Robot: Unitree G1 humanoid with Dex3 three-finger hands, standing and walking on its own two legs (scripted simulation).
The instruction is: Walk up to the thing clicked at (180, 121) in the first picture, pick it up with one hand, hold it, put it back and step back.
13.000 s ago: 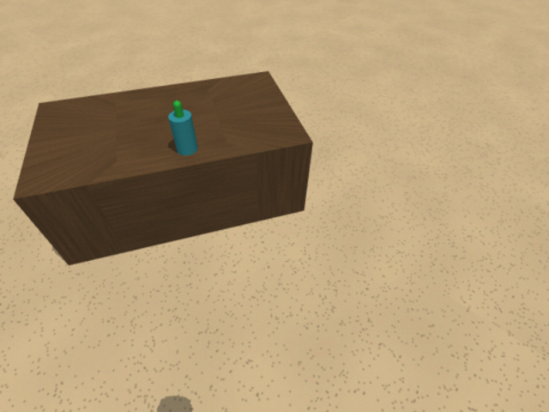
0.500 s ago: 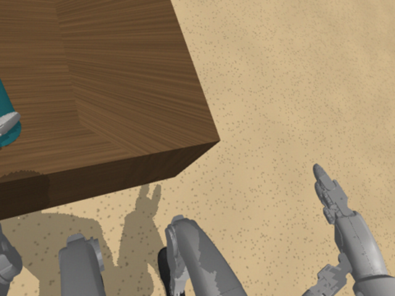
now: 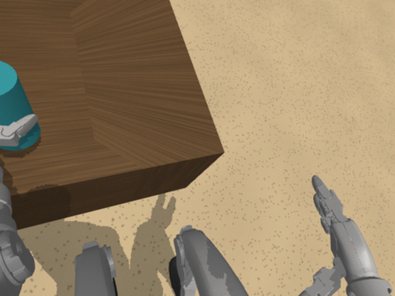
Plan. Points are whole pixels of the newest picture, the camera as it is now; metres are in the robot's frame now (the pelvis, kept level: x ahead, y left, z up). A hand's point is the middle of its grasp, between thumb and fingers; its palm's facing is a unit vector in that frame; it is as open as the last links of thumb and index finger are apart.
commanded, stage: settle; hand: left
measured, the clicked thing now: out of the picture +0.51 +0.24 -0.01
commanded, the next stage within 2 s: lift in 0.48 s
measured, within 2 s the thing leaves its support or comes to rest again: neither
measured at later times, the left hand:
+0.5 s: hand out of the picture +0.50 +0.25 +0.00, palm faces +0.30 -0.96 +0.02, open 11.1 cm
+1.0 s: hand out of the picture +0.47 +0.25 +0.05, palm faces +0.29 -0.96 +0.01, open 11.1 cm
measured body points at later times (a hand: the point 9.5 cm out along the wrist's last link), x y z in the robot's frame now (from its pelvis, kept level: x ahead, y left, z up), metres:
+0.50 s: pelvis +0.00 +0.00 +0.02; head +0.17 +0.08 +0.43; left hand +0.48 +0.30 +0.00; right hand +0.18 -0.25 +0.09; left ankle +0.06 +0.11 -0.56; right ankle +0.04 -0.15 -0.56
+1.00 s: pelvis +0.01 +0.00 +0.05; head +0.15 +0.07 +0.47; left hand +0.45 +0.30 +0.05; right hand +0.18 -0.26 +0.09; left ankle +0.06 +0.11 -0.56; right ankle +0.04 -0.15 -0.56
